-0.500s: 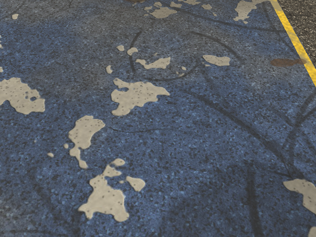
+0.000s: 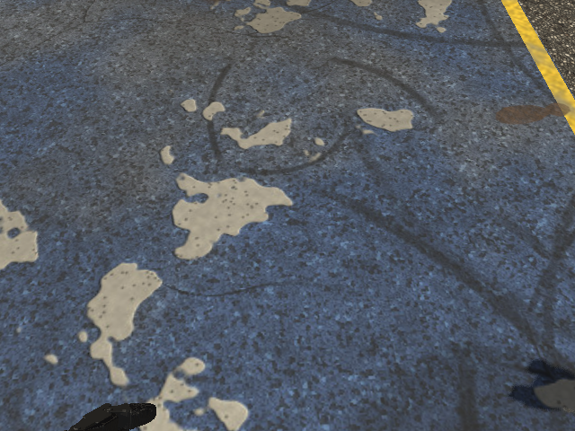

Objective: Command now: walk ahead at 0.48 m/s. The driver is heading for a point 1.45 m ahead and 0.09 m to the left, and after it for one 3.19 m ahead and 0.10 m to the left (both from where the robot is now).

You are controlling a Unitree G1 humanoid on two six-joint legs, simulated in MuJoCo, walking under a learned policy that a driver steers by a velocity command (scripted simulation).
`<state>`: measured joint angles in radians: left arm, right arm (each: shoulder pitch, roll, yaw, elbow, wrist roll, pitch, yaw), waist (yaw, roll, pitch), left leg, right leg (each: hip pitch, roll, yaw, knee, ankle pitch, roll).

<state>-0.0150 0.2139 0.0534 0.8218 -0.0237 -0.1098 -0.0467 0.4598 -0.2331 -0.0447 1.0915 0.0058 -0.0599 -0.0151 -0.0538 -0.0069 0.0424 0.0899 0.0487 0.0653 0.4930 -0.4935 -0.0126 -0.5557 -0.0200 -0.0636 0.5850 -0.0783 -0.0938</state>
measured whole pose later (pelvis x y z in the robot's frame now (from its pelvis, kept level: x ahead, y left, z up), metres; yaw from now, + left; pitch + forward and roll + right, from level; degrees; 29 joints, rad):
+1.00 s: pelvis +0.25 +0.00 +0.02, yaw -1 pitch -1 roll +0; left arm 0.27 0.19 0.03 1.10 0.00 -0.01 0.03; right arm 0.10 -0.21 -0.06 1.04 0.00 0.00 -0.03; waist 0.02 0.00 0.03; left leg -0.34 0.00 0.03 0.55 -0.20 0.02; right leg -0.12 -0.01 -0.04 0.54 -0.41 -0.01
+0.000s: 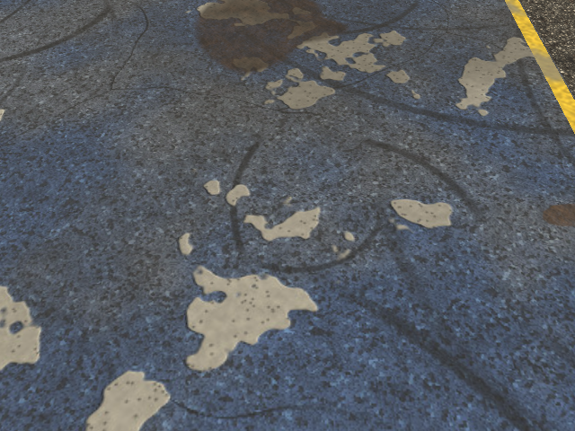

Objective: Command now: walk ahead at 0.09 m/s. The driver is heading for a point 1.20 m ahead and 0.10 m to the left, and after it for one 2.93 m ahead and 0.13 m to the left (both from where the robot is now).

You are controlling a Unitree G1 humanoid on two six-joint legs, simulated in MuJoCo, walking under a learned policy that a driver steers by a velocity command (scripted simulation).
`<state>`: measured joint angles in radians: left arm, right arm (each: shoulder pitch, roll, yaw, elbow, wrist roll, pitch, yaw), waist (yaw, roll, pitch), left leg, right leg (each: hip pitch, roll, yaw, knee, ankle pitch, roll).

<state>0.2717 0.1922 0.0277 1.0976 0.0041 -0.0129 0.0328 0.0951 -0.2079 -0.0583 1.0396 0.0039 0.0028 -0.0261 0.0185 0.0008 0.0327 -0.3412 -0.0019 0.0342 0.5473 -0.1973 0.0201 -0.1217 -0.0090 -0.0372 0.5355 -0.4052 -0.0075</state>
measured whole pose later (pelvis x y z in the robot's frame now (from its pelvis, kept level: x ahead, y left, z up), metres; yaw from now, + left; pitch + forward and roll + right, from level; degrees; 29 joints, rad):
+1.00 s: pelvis +0.22 +0.01 +0.01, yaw +1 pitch +1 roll -1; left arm 0.17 0.24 0.08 1.01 -0.03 -0.02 0.03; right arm 0.22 -0.23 -0.06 1.08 0.00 -0.03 -0.04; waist -0.02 -0.01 -0.03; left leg -0.28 0.03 0.06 0.59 -0.38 0.06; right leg -0.33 0.01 -0.07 0.42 -0.14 -0.04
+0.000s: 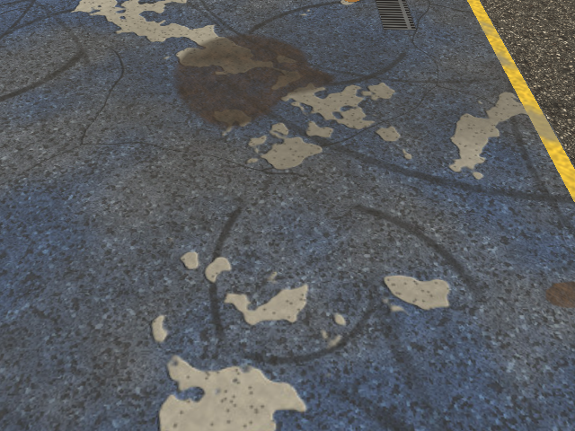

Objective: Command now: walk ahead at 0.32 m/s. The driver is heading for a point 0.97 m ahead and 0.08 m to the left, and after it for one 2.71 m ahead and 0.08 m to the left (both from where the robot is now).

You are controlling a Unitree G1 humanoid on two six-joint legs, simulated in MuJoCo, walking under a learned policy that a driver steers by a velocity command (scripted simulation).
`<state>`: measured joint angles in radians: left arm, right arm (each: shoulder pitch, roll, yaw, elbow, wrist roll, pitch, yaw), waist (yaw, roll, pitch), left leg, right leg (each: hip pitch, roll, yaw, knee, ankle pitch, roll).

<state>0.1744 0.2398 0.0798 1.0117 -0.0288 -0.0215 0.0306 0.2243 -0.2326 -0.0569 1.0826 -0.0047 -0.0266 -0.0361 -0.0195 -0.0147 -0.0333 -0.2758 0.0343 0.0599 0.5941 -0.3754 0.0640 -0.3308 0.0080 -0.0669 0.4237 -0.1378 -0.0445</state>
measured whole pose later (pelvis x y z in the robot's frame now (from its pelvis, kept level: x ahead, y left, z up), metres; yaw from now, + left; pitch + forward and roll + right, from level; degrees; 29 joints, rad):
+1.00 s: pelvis +0.47 -0.04 -0.02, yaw +0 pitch +2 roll -1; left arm 0.40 0.25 0.07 1.06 -0.01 -0.06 0.01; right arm -0.02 -0.22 -0.06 0.85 0.02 -0.10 0.04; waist 0.06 0.01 0.03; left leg -0.52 0.03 0.05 0.52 -0.04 0.09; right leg 0.08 -0.01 -0.06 0.40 -0.47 0.00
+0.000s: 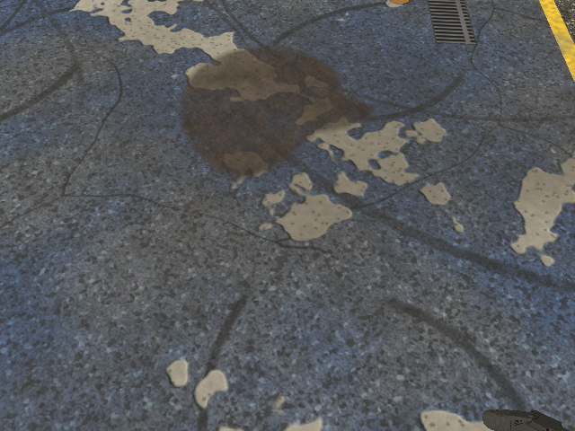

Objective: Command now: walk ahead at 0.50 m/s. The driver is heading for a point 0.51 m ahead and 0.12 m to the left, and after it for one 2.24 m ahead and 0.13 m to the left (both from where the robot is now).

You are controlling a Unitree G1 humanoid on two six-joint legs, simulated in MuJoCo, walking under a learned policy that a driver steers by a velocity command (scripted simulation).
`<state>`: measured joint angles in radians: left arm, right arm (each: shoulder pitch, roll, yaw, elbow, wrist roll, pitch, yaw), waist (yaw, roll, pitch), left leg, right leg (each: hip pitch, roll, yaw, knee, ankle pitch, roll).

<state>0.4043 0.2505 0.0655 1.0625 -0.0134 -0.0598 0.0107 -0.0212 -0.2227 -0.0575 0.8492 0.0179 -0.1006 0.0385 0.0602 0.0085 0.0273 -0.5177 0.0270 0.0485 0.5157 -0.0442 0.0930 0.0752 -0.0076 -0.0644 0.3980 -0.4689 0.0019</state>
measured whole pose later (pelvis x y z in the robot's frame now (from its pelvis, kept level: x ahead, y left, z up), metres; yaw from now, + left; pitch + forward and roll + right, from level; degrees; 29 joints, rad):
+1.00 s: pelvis +0.47 -0.02 +0.01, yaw +13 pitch +2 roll -2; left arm 0.18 0.27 0.07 0.98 -0.01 -0.04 0.03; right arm 0.09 -0.25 -0.07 0.79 0.00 -0.01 0.01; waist 0.03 0.02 0.04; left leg -0.41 0.04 0.02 0.52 -0.06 0.04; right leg -0.15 -0.04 -0.22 0.46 -0.33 0.01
